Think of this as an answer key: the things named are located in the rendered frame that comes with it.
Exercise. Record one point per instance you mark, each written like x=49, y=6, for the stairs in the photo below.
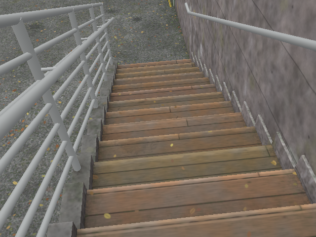
x=175, y=160

